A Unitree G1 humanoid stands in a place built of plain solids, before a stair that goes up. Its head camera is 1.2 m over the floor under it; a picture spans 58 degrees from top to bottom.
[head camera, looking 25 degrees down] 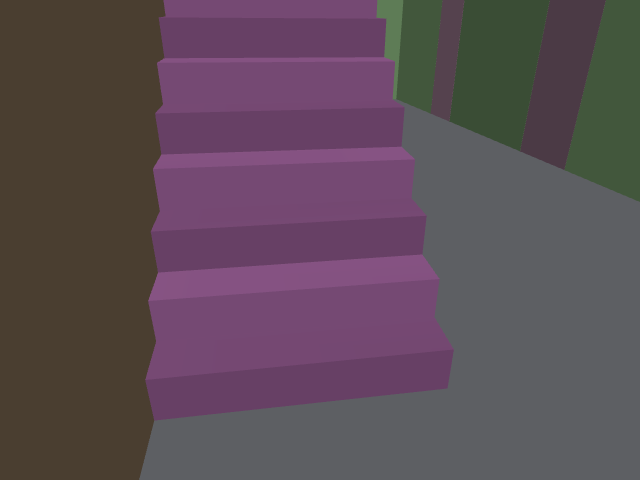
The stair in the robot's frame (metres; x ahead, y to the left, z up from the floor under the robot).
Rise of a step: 0.18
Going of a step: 0.19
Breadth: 1.17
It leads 8 degrees to the left of straight ahead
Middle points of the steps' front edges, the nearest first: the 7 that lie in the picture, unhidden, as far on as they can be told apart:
1.16 0.09 0.18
1.35 0.12 0.37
1.53 0.15 0.55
1.72 0.17 0.74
1.91 0.20 0.92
2.09 0.23 1.10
2.28 0.25 1.29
